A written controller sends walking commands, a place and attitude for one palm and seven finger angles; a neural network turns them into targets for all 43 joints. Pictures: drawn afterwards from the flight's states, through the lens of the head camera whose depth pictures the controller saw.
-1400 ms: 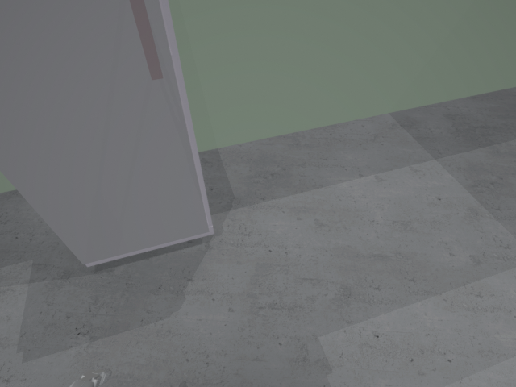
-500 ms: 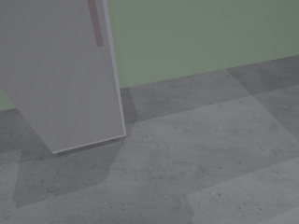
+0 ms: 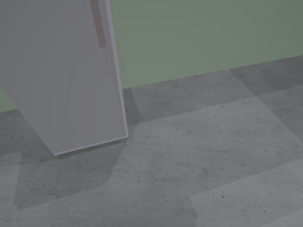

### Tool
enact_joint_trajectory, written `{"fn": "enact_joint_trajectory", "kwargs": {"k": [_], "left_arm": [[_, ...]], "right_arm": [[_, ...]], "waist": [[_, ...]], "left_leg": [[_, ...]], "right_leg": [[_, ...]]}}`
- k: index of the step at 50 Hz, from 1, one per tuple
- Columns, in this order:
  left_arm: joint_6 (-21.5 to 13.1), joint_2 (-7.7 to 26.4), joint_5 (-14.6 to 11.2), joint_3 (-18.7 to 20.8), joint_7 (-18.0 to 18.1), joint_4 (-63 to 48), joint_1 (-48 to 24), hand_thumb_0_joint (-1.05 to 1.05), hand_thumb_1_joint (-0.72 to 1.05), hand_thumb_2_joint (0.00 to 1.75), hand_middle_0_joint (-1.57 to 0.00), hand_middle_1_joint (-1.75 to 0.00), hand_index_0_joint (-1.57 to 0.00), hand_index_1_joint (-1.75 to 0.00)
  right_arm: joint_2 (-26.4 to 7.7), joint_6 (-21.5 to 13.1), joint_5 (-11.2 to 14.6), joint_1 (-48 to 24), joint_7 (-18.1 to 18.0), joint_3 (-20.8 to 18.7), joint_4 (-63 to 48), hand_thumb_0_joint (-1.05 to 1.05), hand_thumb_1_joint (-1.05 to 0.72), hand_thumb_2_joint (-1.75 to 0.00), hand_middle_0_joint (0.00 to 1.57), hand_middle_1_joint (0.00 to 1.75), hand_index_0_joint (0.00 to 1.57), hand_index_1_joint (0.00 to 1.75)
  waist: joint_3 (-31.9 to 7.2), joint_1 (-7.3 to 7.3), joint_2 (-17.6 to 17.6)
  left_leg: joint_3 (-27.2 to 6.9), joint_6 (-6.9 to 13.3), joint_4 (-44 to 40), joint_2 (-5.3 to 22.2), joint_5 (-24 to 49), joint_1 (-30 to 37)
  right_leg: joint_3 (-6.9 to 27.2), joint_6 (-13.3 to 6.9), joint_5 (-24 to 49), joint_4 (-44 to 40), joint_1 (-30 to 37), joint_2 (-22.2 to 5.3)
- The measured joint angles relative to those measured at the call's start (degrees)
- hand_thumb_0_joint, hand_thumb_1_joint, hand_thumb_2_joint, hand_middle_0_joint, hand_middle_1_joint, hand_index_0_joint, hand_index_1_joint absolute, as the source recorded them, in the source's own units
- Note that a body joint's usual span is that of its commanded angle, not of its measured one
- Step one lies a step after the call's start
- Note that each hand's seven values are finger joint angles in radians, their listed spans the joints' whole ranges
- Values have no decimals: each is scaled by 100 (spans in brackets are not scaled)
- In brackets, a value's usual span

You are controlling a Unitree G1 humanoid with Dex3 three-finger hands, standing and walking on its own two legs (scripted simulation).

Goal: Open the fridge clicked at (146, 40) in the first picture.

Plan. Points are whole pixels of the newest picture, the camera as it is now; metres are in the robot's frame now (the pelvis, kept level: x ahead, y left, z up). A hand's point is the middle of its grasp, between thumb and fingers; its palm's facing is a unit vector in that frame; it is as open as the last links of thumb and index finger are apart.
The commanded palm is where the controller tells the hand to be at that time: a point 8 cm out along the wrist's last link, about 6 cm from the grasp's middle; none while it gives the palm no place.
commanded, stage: look at it before walking up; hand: right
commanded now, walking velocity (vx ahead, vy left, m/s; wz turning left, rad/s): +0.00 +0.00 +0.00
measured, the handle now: (96, 15) +0.79 +0.26 +0.20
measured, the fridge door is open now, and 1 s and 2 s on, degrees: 0 0 0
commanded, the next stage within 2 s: turn to face it in 0.04 s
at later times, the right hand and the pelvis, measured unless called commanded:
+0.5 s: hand out of the picture +0.06 -0.21 -0.18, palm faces -0.11 +0.96 -0.26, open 7.4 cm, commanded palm none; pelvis -0.02 +0.00 -0.02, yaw +7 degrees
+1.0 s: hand out of the picture +0.08 -0.24 -0.18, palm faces -0.24 +0.95 -0.22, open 7.4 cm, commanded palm none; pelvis -0.05 -0.05 +0.00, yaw +17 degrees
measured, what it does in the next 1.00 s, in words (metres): lifts its left foot, turning left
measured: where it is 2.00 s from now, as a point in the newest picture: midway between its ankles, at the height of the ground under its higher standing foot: outside the picture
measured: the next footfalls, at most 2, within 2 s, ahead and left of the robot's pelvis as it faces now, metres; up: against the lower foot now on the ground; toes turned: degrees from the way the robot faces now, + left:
left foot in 1.18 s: -0.09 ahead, +0.08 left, +0.00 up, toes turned +25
right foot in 1.52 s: +0.17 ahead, -0.05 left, +0.00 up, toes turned +14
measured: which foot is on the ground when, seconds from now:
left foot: down 0.00-0.76, up 0.78-1.00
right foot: down 0.00-1.00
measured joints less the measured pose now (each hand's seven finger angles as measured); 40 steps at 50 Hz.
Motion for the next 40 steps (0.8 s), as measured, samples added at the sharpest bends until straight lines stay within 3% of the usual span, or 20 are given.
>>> {"fn": "enact_joint_trajectory", "kwargs": {"k": [13, 26, 28, 33, 37, 40], "left_arm": [[22, -18, 6, 20, 27, -55, -37, 0, 90, 90, -20, -30, -20, -30], [241, -592, 21, 184, 95, -693, 258, 0, 90, 90, -20, -30, -20, -30], [282, -616, 10, 224, 89, -719, 326, 0, 90, 90, -20, -30, -20, -30], [304, -640, -27, 281, 120, -724, 354, 0, 90, 90, -20, -30, -20, -30], [184, -721, -59, 278, 157, -843, 407, 0, 90, 90, -20, -30, -20, -30], [88, -809, -6, 261, 168, -929, 505, 0, 90, 90, -20, -30, -20, -30]], "right_arm": [[0, 40, -5, 37, -14, -34, -48, 0, -90, -90, 20, 30, 20, 30], [512, 354, -65, 410, 30, -146, -675, 0, -90, -90, 20, 30, 20, 30], [612, 336, -84, 423, 34, -143, -770, 0, -90, -90, 20, 30, 20, 30], [809, 283, -95, 407, -46, -185, -956, 0, -90, -90, 20, 30, 20, 30], [758, 331, -85, 471, -82, -250, -971, 0, -90, -90, 20, 30, 20, 30], [642, 437, -53, 460, -64, -331, -930, 0, -90, -90, 20, 30, 20, 30]], "waist": [[9, -57, -12], [177, -28, 48], [188, 10, -7], [292, -47, 22], [200, -13, 199], [147, 31, 344]], "left_leg": [[-63, 10, 24, -41, 16, -36], [-590, 21, 1353, -314, -397, -1020], [-578, 36, 1462, -364, -423, -1148], [-717, -5, 1178, -387, -136, -1214], [-956, -170, 1051, -371, 42, -1309], [-942, -186, 1750, -361, -598, -1597]], "right_leg": [[-65, 15, -23, 45, -14, -40], [-608, 34, -637, 1297, -727, -281], [-564, 42, -817, 1582, -928, -318], [-117, 63, -1597, 2810, -1450, -38], [-86, 57, -1082, 1723, -1083, 56], [-275, -216, -535, 1365, -939, 81]]}}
